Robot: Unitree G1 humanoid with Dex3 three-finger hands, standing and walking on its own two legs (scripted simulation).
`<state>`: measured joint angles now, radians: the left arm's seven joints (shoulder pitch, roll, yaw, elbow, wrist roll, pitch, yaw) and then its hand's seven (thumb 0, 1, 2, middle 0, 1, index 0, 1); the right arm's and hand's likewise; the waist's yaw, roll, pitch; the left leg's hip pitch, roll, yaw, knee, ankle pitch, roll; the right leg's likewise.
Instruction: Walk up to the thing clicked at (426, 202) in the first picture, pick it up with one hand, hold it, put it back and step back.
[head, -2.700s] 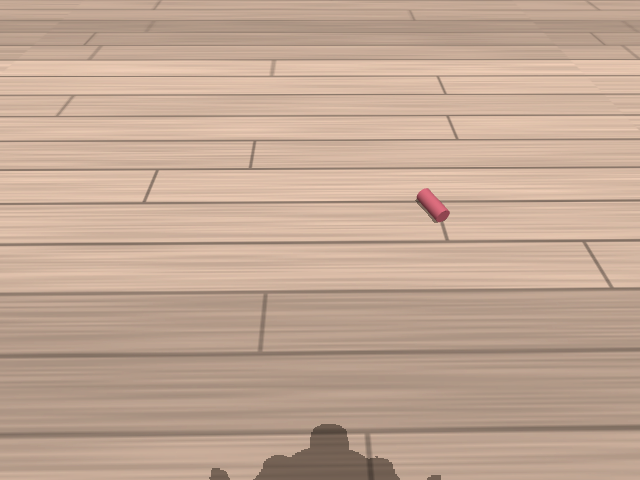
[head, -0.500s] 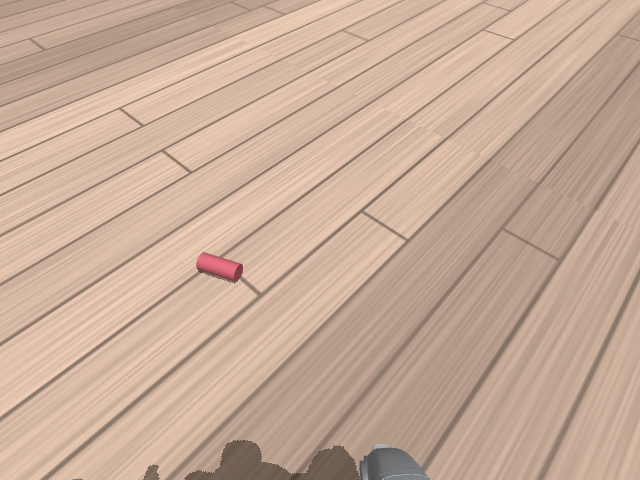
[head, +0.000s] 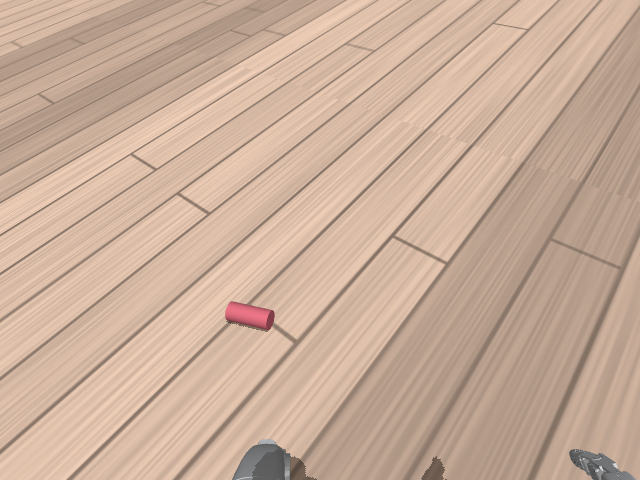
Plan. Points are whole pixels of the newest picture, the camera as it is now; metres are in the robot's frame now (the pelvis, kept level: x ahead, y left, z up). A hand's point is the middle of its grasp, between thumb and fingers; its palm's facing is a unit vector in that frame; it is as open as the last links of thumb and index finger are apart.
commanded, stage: walk up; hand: left
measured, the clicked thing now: (250, 315) +0.74 +0.36 -0.72
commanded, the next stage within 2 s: none
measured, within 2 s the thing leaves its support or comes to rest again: neither
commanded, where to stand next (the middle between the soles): +0.29 +0.23 m, yaw -14 degrees
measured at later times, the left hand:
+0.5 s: hand (68, 410) +0.25 +0.43 -0.13, palm faces -0.18 -0.86 -0.48, open 7.4 cm
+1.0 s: hand (45, 369) +0.33 +0.53 -0.16, palm faces -0.20 -0.87 -0.45, open 7.4 cm
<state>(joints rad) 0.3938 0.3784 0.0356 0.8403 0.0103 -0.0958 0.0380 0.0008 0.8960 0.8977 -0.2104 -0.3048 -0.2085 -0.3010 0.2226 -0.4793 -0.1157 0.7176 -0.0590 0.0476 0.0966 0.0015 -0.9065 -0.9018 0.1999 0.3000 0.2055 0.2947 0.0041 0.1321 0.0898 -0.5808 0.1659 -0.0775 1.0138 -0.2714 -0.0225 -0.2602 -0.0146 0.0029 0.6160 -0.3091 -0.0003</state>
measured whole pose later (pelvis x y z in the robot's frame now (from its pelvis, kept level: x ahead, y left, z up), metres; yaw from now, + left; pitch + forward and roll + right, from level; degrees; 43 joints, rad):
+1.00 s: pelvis +0.20 +0.26 -0.02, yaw -14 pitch -4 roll +1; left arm 0.27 0.44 0.05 0.86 0.01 0.01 0.03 0.00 0.90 0.90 -0.21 -0.30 -0.20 -0.30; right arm 0.26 -0.39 -0.06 0.88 -0.03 -0.01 0.02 0.00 -0.91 -0.90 0.20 0.30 0.20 0.29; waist 0.03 -0.03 0.11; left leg -0.36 0.07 0.02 0.77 -0.34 -0.06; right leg -0.43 -0.04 0.11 0.89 -0.44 -0.02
